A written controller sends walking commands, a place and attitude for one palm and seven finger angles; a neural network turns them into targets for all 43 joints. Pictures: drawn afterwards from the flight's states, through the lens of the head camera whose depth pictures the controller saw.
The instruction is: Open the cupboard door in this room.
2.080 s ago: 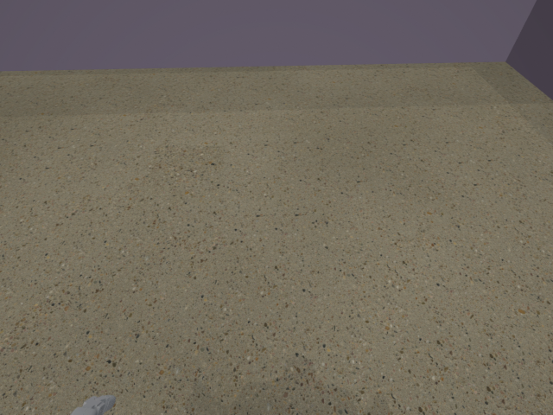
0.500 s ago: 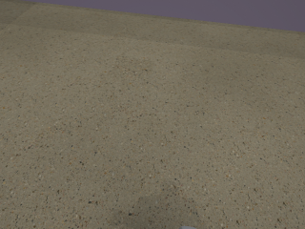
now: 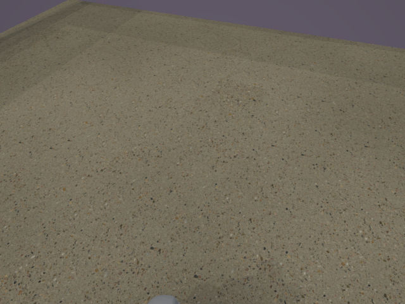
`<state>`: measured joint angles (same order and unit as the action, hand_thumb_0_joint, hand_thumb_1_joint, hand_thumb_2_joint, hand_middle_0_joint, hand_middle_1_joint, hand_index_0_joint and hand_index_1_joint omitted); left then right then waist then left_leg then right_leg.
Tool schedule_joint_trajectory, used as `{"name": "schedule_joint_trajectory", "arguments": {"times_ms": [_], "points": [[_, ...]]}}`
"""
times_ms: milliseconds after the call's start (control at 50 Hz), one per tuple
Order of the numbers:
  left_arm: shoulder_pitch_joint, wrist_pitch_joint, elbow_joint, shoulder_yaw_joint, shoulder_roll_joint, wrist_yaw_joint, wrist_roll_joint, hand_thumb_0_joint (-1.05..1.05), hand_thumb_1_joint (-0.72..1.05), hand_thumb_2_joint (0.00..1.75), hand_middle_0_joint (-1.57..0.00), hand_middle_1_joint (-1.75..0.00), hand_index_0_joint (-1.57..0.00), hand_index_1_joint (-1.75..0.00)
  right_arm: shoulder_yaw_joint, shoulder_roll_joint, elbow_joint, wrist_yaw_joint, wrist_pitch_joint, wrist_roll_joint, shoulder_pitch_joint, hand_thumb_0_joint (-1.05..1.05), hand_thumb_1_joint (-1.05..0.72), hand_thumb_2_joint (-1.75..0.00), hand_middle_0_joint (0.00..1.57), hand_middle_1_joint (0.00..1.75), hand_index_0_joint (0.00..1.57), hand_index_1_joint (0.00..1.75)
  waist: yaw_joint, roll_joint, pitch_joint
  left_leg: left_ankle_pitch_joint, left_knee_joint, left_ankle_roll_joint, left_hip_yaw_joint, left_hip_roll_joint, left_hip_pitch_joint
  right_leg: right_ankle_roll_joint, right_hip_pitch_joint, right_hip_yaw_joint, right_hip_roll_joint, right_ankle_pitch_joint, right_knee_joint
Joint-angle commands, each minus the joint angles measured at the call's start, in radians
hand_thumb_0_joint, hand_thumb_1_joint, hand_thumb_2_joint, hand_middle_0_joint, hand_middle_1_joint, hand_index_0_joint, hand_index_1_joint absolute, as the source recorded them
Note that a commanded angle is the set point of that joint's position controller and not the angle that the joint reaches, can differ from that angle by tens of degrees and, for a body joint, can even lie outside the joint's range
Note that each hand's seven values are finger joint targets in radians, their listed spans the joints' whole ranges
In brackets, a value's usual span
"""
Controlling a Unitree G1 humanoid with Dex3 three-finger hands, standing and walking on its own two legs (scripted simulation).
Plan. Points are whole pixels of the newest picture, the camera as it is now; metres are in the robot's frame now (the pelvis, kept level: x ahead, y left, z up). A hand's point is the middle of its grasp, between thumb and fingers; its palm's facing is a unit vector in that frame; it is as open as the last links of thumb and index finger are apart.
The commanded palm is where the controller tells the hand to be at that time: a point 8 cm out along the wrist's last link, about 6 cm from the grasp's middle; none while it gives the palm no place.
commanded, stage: turn or walk to find it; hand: left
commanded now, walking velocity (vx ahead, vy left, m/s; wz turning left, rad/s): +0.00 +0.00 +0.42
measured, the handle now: out of the picture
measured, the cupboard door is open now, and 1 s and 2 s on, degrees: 0 0 0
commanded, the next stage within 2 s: none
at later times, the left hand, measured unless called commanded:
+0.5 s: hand out of the picture +0.01 +0.26 -0.17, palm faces +0.23 -0.94 -0.25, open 7.4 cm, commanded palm none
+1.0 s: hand out of the picture -0.06 +0.18 -0.16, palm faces +0.42 -0.87 -0.25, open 7.4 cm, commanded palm none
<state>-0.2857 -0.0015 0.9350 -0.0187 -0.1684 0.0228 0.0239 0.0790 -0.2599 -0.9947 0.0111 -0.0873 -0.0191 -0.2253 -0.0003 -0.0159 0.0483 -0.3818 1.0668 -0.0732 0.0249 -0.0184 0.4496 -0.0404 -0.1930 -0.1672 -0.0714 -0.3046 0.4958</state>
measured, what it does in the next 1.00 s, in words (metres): steps on the spot, turning left: left foot, then right foot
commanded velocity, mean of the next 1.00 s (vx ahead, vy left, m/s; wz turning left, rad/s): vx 0.00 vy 0.00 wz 0.42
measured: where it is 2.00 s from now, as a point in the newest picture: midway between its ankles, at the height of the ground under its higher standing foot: outside the picture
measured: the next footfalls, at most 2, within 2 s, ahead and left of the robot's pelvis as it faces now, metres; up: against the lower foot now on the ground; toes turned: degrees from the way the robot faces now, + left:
left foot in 0.18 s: +0.00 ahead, +0.14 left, +0.00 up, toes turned +9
right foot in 0.66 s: +0.05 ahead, -0.09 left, +0.00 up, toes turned +11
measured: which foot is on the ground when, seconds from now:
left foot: up 0.00-0.16, down 0.18-0.66, up 0.68-1.00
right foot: down 0.00-0.18, up 0.20-0.64, down 0.66-1.00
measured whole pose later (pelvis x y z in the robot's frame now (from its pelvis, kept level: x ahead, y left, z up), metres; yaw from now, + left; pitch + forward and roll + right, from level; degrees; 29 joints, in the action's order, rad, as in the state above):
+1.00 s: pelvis -0.04 -0.01 +0.00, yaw +25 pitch -1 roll +2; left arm -0.24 -0.01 0.94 -0.03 -0.17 0.02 0.03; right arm 0.08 -0.25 -1.01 0.02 -0.09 -0.02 -0.25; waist 0.01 -0.01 0.06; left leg -0.41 0.99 -0.07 0.00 -0.04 0.40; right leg -0.03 -0.22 -0.21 -0.10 -0.26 0.50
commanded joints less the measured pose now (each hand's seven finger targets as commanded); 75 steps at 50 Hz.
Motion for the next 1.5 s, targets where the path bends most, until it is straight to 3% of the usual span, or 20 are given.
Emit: {"name": "schedule_joint_trajectory", "arguments": {"times_ms": [0,120,140,160,180,320,480,580,600,640,660,740,820,1000,1080,1100,1120,1140,1240,1480], "points": [[-0.094,0.011,-0.030,-0.062,-0.215,0.018,0.012,0.00,0.90,0.90,-0.20,-0.30,-0.20,-0.30,-0.007,-0.028,0.097,-0.003,0.038,0.007,0.112,0.00,-0.90,-0.90,0.20,0.30,0.20,0.30,-0.049,0.200,-0.042,-0.075,-0.184,0.009,-0.059,-0.006,0.052,-0.119,0.151,0.190,-0.264,0.591,-0.100],[-0.053,0.001,-0.010,-0.074,-0.234,0.014,0.000,0.00,0.90,0.90,-0.20,-0.30,-0.20,-0.30,-0.011,-0.048,0.075,-0.008,0.065,0.012,0.022,0.00,-0.90,-0.90,0.20,0.30,0.20,0.30,0.006,0.181,-0.135,0.171,-0.647,0.051,-0.111,0.008,-0.263,-0.024,0.086,0.081,-0.234,0.599,0.089],[-0.057,-0.004,-0.023,-0.067,-0.202,0.010,-0.008,0.00,0.90,0.90,-0.20,-0.30,-0.20,-0.30,0.002,-0.110,0.067,-0.011,0.077,0.005,-0.023,0.00,-0.90,-0.90,0.20,0.30,0.20,0.30,0.031,0.033,-0.186,0.386,-0.706,0.088,-0.009,-0.095,-0.450,0.033,-0.060,0.022,-0.180,0.409,0.237],[-0.044,-0.008,-0.058,-0.053,-0.138,0.003,-0.011,0.00,0.90,0.90,-0.20,-0.30,-0.20,-0.30,0.024,-0.200,0.064,-0.016,0.080,0.003,-0.053,0.00,-0.90,-0.90,0.20,0.30,0.20,0.30,0.043,-0.262,-0.170,0.806,-0.697,0.207,0.303,-0.348,-0.571,0.105,-0.350,-0.003,-0.050,-0.231,0.422],[0.004,-0.022,-0.070,-0.045,-0.148,0.011,-0.002,0.00,0.90,0.90,-0.20,-0.30,-0.20,-0.30,0.027,-0.218,0.051,-0.019,0.067,0.009,-0.085,0.00,-0.90,-0.90,0.20,0.30,0.20,0.30,0.061,-0.206,-0.164,0.910,-0.678,0.290,0.277,-0.398,-0.498,0.100,-0.336,0.086,-0.039,-0.355,0.534],[0.013,-0.035,-0.020,-0.059,-0.145,-0.006,-0.005,0.00,0.90,0.90,-0.20,-0.30,-0.20,-0.30,0.002,-0.130,0.089,-0.038,0.084,0.005,0.038,0.00,-0.90,-0.90,0.20,0.30,0.20,0.30,0.001,-0.106,-0.044,0.708,-0.720,0.233,0.137,-0.205,-0.340,0.127,-0.323,0.136,-0.035,-0.097,0.615],[0.120,-0.034,-0.080,-0.056,-0.124,-0.001,-0.011,0.00,0.90,0.90,-0.20,-0.30,-0.20,-0.30,0.018,-0.141,0.091,-0.032,0.075,-0.006,-0.009,0.00,-0.90,-0.90,0.20,0.30,0.20,0.30,0.031,-0.111,-0.031,0.583,-0.722,0.259,0.252,-0.205,-0.302,0.126,-0.245,0.135,0.003,-0.137,0.361],[0.040,-0.016,-0.076,-0.059,-0.130,0.004,-0.017,0.00,0.90,0.90,-0.20,-0.30,-0.20,-0.30,0.024,-0.143,0.103,-0.026,0.068,-0.005,0.026,0.00,-0.90,-0.90,0.20,0.30,0.20,0.30,-0.017,-0.122,-0.072,0.537,-0.636,0.213,0.275,-0.158,-0.193,0.107,-0.018,0.118,0.042,0.015,0.052],[0.008,-0.006,-0.069,-0.063,-0.152,0.006,-0.015,0.00,0.90,0.90,-0.20,-0.30,-0.20,-0.30,0.025,-0.127,0.106,-0.022,0.068,0.002,0.025,0.00,-0.90,-0.90,0.20,0.30,0.20,0.30,-0.034,-0.063,-0.088,0.441,-0.580,0.172,0.256,-0.121,-0.128,0.104,0.090,0.131,0.018,0.121,-0.084],[-0.026,0.010,-0.076,-0.090,-0.301,0.016,0.007,0.00,0.90,0.90,-0.20,-0.30,-0.20,-0.30,0.009,-0.024,0.141,-0.016,0.067,0.008,-0.001,0.00,-0.90,-0.90,0.20,0.30,0.20,0.30,-0.047,0.354,-0.099,-0.184,-0.201,0.046,0.018,0.095,0.146,-0.048,0.220,0.518,-0.393,0.294,-0.211],[-0.021,0.002,-0.086,-0.080,-0.289,0.016,-0.004,0.00,0.90,0.90,-0.20,-0.30,-0.20,-0.30,0.027,-0.074,0.133,-0.018,0.054,-0.001,0.012,0.00,-0.90,-0.90,0.20,0.30,0.20,0.30,-0.054,0.251,-0.098,-0.202,-0.031,0.054,0.065,0.052,0.097,-0.106,0.083,0.475,-0.413,0.245,-0.219],[0.149,0.005,-0.122,-0.055,-0.181,0.013,-0.006,0.00,0.90,0.90,-0.20,-0.30,-0.20,-0.30,0.028,-0.058,0.057,0.005,0.026,-0.008,-0.053,0.00,-0.90,-0.90,0.20,0.30,0.20,0.30,0.033,0.158,0.023,0.028,0.168,0.034,0.029,0.001,0.081,-0.046,-0.086,0.241,-0.228,0.053,-0.249],[0.070,0.012,-0.093,-0.054,-0.176,0.015,-0.004,0.00,0.90,0.90,-0.20,-0.30,-0.20,-0.30,0.023,-0.045,0.047,0.007,0.024,-0.006,-0.043,0.00,-0.90,-0.90,0.20,0.30,0.20,0.30,0.005,0.166,0.000,0.060,0.121,0.006,0.000,-0.011,0.097,-0.050,0.005,0.178,-0.219,0.139,-0.230],[-0.017,0.003,-0.034,-0.079,-0.232,0.015,0.012,0.00,0.90,0.90,-0.20,-0.30,-0.20,-0.30,-0.004,-0.018,0.080,0.001,0.043,0.010,0.064,0.00,-0.90,-0.90,0.20,0.30,0.20,0.30,-0.049,0.211,-0.056,-0.102,-0.275,0.017,-0.086,-0.022,-0.041,-0.111,0.088,0.156,-0.302,0.391,-0.128],[0.011,-0.009,-0.019,-0.081,-0.231,0.009,-0.001,0.00,0.90,0.90,-0.20,-0.30,-0.20,-0.30,-0.003,-0.037,0.055,-0.004,0.062,0.010,-0.034,0.00,-0.90,-0.90,0.20,0.30,0.20,0.30,0.015,0.150,-0.107,0.152,-0.612,0.043,-0.112,-0.009,-0.281,-0.015,-0.008,0.055,-0.259,0.362,0.032],[0.001,-0.015,-0.032,-0.073,-0.194,0.006,-0.009,0.00,0.90,0.90,-0.20,-0.30,-0.20,-0.30,0.009,-0.097,0.052,-0.004,0.071,0.007,-0.066,0.00,-0.90,-0.90,0.20,0.30,0.20,0.30,0.031,-0.015,-0.137,0.262,-0.703,0.077,0.019,-0.111,-0.409,0.040,-0.135,0.004,-0.191,0.197,0.182],[0.014,-0.021,-0.070,-0.057,-0.125,0.000,-0.013,0.00,0.90,0.90,-0.20,-0.30,-0.20,-0.30,0.030,-0.191,0.059,-0.010,0.076,0.000,-0.091,0.00,-0.90,-0.90,0.20,0.30,0.20,0.30,0.048,-0.309,-0.109,0.586,-0.751,0.189,0.330,-0.358,-0.465,0.116,-0.381,-0.025,-0.061,-0.273,0.385],[0.075,-0.035,-0.081,-0.052,-0.142,0.005,-0.003,0.00,0.90,0.90,-0.20,-0.30,-0.20,-0.30,0.035,-0.218,0.048,-0.016,0.066,-0.002,-0.108,0.00,-0.90,-0.90,0.20,0.30,0.20,0.30,0.070,-0.228,-0.091,0.612,-0.754,0.266,0.315,-0.408,-0.367,0.104,-0.348,0.073,-0.050,-0.335,0.522],[0.048,-0.039,-0.022,-0.066,-0.148,-0.011,-0.002,0.00,0.90,0.90,-0.20,-0.30,-0.20,-0.30,0.000,-0.125,0.087,-0.036,0.081,0.000,0.045,0.00,-0.90,-0.90,0.20,0.30,0.20,0.30,0.002,-0.127,-0.010,0.519,-0.762,0.214,0.154,-0.218,-0.275,0.115,-0.346,0.137,-0.043,-0.089,0.628],[0.119,-0.031,-0.074,-0.054,-0.117,0.001,-0.013,0.00,0.90,0.90,-0.20,-0.30,-0.20,-0.30,0.021,-0.139,0.085,-0.032,0.072,-0.008,-0.017,0.00,-0.90,-0.90,0.20,0.30,0.20,0.30,0.033,-0.130,-0.062,0.558,-0.719,0.256,0.283,-0.206,-0.315,0.119,-0.222,0.140,0.015,-0.145,0.303]]}}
